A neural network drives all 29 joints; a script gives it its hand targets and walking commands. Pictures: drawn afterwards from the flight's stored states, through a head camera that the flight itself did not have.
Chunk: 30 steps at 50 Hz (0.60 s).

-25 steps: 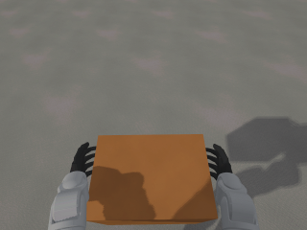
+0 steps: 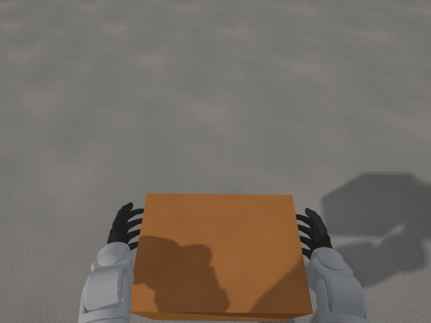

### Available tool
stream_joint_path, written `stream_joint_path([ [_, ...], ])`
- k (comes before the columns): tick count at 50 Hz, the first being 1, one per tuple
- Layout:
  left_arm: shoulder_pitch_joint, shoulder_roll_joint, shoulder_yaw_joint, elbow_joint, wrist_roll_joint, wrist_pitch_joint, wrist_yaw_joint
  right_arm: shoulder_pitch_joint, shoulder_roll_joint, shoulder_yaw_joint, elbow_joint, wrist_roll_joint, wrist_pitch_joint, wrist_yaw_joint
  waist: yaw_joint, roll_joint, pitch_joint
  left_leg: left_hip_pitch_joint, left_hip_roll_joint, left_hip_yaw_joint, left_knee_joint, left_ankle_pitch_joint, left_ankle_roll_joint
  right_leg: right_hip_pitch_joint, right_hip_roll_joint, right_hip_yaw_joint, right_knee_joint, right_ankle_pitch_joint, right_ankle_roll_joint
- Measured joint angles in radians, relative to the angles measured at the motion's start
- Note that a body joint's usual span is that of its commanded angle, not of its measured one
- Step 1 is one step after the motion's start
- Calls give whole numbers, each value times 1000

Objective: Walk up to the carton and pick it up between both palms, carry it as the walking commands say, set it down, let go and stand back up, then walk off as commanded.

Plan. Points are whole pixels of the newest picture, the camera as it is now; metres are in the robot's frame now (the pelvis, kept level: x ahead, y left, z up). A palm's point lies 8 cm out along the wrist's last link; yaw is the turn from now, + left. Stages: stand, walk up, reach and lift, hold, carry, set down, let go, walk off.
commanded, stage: carry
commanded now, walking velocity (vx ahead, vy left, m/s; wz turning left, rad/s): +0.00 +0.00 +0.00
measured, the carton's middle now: (218, 262) +0.27 -0.01 -0.08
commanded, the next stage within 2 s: none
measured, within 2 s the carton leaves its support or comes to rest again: neither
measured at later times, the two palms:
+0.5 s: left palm (164, 139) +0.55 +0.11 +0.02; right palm (304, 136) +0.54 -0.25 +0.01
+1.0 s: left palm (187, 77) +0.82 +0.05 +0.03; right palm (298, 74) +0.81 -0.31 +0.02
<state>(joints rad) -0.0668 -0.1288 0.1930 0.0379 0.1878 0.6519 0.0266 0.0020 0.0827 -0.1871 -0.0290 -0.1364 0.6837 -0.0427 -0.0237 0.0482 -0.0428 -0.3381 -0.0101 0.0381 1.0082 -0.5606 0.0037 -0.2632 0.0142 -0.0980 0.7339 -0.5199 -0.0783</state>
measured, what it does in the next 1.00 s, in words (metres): walks ahead: left foot, then right foot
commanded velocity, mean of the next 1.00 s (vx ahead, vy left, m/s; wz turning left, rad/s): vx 0.00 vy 0.00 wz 0.00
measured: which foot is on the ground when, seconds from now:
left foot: up 0.00-0.12, down 0.14-0.38, up 0.40-0.58, down 0.60-0.82, up 0.84-1.00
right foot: down 0.00-0.16, up 0.18-0.32, down 0.34-0.60, up 0.62-0.78, down 0.80-1.00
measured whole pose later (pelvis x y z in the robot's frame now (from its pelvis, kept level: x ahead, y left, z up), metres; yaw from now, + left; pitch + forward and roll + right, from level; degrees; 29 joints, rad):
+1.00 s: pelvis +0.55 -0.12 +0.00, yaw +0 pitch +4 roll +2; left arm -0.05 -0.13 0.16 -0.05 0.19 0.65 0.05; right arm -0.03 0.08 -0.19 -0.06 -0.12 0.69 -0.05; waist -0.01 -0.02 -0.03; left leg -0.49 -0.04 0.06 0.98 -0.51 0.03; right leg -0.17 0.03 -0.08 0.65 -0.55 -0.09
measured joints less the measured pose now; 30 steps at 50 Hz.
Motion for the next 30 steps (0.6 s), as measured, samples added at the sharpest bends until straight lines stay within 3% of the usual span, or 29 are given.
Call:
stream_joint_path([
  [3,4,2,-20,-35,1,1,16,-22,-13,-1,-7,11,1,6,13,-41,0,-97,-17,7,31,-6,14,53,3,-8,-49,-29,-9],
  [6,10,3,-15,-88,-4,8,24,-44,1,-4,-17,5,-7,15,33,-78,17,-139,-35,45,-150,133,27,113,12,-4,-69,-61,-12],
  [7,15,4,-9,-103,-6,8,24,-52,10,-4,-16,-2,-10,19,40,-85,23,-122,-40,61,-240,236,39,122,15,1,-32,-70,-7],
  [8,22,15,0,-109,-10,7,22,-62,28,-3,0,-12,-17,21,48,-102,27,-90,-41,76,-253,227,52,104,7,13,56,-64,8],
  [10,32,46,17,-94,-33,8,18,-79,50,11,31,-32,-15,15,49,-107,32,-36,-32,100,-231,128,66,14,9,56,320,-47,60],
  [13,36,65,13,-63,-58,17,8,-53,45,33,33,-44,-3,0,29,-66,32,51,-23,95,-250,61,62,-97,27,100,462,-132,57],
  [15,30,56,15,-50,-57,12,4,-32,44,33,10,-36,4,-9,9,-36,39,105,-19,81,-276,37,45,-135,10,104,304,-122,50],
  [17,26,39,19,-42,-46,0,-3,-17,41,30,-11,-28,5,-15,-2,-4,44,146,-5,72,-266,4,31,-127,-7,77,84,88,51],
  [19,14,5,18,-10,-19,-13,-4,2,21,13,-9,-20,-1,-11,-17,42,25,101,28,26,-133,39,15,-86,13,26,65,58,25],
  [22,4,0,-16,-5,2,-8,8,0,-7,3,-2,8,4,-12,-6,5,12,-18,-5,-22,114,-15,1,-33,8,3,49,-11,-5],
  [24,12,2,-26,-31,0,-8,19,-16,-15,4,-4,17,5,-8,8,-23,11,-101,-17,-21,159,-42,12,5,13,1,9,-27,-12],
  [27,22,2,-26,-89,-11,-1,31,-35,-3,2,-20,11,-3,2,36,-63,27,-198,-27,6,34,35,29,75,27,5,-51,-47,-20],
  [30,37,6,-9,-135,-18,7,29,-46,32,-2,-26,-14,-12,13,58,-85,47,-165,-42,53,-259,295,56,131,37,14,7,-70,-11],
])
